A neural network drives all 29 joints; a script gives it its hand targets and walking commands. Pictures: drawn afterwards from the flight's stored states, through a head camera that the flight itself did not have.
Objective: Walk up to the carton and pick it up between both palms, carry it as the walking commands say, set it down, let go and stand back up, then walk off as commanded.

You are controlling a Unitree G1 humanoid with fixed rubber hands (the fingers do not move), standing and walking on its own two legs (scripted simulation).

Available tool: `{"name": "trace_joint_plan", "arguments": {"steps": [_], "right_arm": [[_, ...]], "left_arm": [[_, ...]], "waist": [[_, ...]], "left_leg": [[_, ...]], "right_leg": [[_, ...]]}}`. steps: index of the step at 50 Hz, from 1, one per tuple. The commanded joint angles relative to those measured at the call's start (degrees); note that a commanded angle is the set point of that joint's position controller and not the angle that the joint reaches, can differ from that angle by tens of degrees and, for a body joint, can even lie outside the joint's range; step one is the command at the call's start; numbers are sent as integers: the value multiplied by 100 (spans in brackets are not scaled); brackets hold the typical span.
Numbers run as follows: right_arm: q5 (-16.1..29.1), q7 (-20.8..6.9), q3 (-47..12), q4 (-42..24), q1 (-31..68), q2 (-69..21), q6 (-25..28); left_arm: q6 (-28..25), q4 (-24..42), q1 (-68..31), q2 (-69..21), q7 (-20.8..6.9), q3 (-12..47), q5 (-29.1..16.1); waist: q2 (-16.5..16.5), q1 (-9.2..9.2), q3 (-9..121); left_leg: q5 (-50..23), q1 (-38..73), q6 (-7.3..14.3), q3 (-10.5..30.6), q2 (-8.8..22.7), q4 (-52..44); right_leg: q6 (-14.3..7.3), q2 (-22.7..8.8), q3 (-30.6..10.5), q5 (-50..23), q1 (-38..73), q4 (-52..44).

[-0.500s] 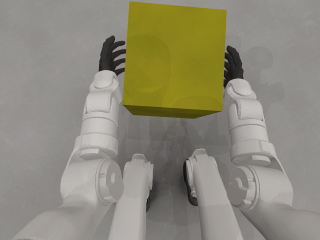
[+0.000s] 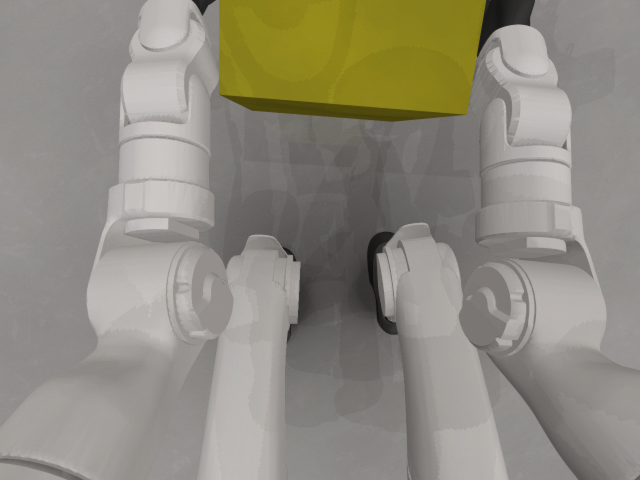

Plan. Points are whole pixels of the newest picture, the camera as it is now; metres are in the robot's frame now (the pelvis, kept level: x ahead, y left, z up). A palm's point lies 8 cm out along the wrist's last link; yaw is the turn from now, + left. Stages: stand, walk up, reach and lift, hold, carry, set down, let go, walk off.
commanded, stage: set down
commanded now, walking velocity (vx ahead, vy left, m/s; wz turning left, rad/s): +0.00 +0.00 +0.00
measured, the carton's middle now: (339, 5) +0.56 -0.02 -0.20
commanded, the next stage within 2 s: none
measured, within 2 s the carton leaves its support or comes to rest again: rests again in 1.54 s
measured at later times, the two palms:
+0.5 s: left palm out of the picture +0.57 +0.13 -0.20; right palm (467, 16) +0.54 -0.16 -0.22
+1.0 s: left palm (210, 8) +0.59 +0.13 -0.28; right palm (443, 23) +0.56 -0.16 -0.29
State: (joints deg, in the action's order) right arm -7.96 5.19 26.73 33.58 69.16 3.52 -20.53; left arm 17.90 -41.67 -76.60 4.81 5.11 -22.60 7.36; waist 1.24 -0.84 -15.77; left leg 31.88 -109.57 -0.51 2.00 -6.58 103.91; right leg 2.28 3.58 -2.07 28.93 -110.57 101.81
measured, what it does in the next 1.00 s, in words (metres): lowers itself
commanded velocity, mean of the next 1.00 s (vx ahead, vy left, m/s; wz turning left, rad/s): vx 0.00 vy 0.00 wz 0.00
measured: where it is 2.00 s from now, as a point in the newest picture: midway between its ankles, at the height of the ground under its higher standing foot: (333, 307)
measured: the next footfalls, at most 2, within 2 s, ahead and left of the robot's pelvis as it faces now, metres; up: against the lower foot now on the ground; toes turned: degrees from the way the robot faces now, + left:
none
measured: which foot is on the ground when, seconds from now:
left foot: down 0.00-1.00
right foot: down 0.00-1.00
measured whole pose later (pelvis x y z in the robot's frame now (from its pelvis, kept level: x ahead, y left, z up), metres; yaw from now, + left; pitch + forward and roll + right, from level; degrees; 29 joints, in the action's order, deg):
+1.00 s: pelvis +0.00 +0.00 -0.10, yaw +0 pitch +35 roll -3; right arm 1.8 8.7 16.6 51.2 89.1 14.8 -17.8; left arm 16.5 -56.0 -94.7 15.7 8.8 -13.3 -0.8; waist 2.3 -0.9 -30.1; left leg 37.2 -122.4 -0.4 1.5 -7.6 125.1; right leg 3.2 4.3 -1.0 34.2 -122.7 122.1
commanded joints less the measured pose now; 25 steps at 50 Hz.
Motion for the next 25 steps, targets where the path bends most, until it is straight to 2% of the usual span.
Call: {"name": "trace_joint_plan", "arguments": {"steps": [1, 4, 5, 6, 7, 9, 10, 11, 13, 15, 17, 20, 23, 25], "right_arm": [[963, -1181, -3570, -1134, 5108, -4799, 349], [1276, -1088, -3967, -1828, 5634, -4328, 294], [1353, -1048, -4043, -1883, 5782, -4066, 249], [1686, -1004, -4295, -2230, 6037, -4036, 219], [1863, -985, -4396, -2281, 6141, -4000, 194], [1912, -976, -4338, -2153, 6348, -3900, 163], [1885, -955, -4324, -2089, 6597, -3936, 168], [1883, -927, -4275, -1993, 6658, -3938, 185], [1830, -903, -4057, -1457, 6697, -3971, 217], [1635, -935, -3687, -685, 6612, -4026, 258], [1349, -1019, -3240, -52, 6508, -4079, 302], [901, -1202, -2625, 545, 6167, -4213, 314], [775, -1360, -2457, 515, 6139, -4267, 336], [839, -1408, -2575, 311, 6359, -4193, 367]], "left_arm": [[-14, 432, -3535, -5266, -1223, 3064, -828], [95, 1060, -3993, -4875, -1132, 3463, -1122], [173, 1042, -4026, -4689, -1094, 3593, -1202], [160, 1333, -4125, -4647, -1027, 3714, -1361], [153, 1620, -4331, -4589, -962, 3773, -1432], [192, 1694, -4761, -4362, -862, 3657, -1443], [195, 1616, -4877, -4362, -857, 3618, -1463], [182, 1565, -4988, -4343, -871, 3597, -1483], [164, 1046, -5091, -4298, -928, 3415, -1380], [157, 230, -4981, -4375, -1022, 3078, -1168], [173, -432, -4775, -4554, -1154, 2726, -937], [175, -970, -4518, -4766, -1392, 2245, -608], [150, -1033, -4464, -4802, -1580, 2075, -559], [133, -942, -4555, -4754, -1644, 2138, -628]], "waist": [[-100, -218, 10811], [-95, -237, 12347], [-89, -257, 12537], [-13, -256, 12662], [-52, -205, 12735], [-56, -131, 12402], [-212, -88, 12345], [-227, -102, 12179], [-89, -85, 11449], [31, -108, 10347], [111, -202, 9373], [229, -301, 8460], [138, -301, 8137], [56, -291, 8200]], "left_leg": [[-2244, 3603, -168, -438, -426, -536], [-2587, 4582, -187, -454, -342, -307], [-2608, 4873, -188, -426, -299, -291], [-3183, 5193, -192, -367, -344, -92], [-3353, 5235, -177, -357, -332, 37], [-3067, 5094, -123, -348, -257, 48], [-2987, 4965, -85, -324, -252, 62], [-2922, 4764, -74, -340, -252, 118], [-2461, 4311, -35, -366, -224, 147], [-1814, 3751, -11, -413, -198, 135], [-1352, 3198, -12, -442, -194, 128], [-1091, 2664, -24, -482, -205, 162], [-1273, 2427, -13, -500, -215, 294], [-1428, 2475, -8, -499, -204, 433]], "right_leg": [[46, 636, 572, -2145, 4187, -212], [45, 631, 655, -2543, 5005, 47], [53, 627, 676, -2576, 5159, 115], [129, 576, 704, -3111, 5285, 133], [168, 572, 653, -3249, 5361, 208], [91, 525, 595, -2878, 4946, 173], [85, 486, 618, -2741, 4877, 215], [59, 468, 616, -2701, 4805, 239], [5, 444, 598, -2280, 4390, 298], [-59, 420, 605, -1661, 3814, 283], [-121, 418, 642, -1194, 3321, 286], [-180, 432, 676, -1020, 2865, 357], [-163, 423, 700, -1308, 2858, 501], [-138, 404, 687, -1530, 3044, 636]]}}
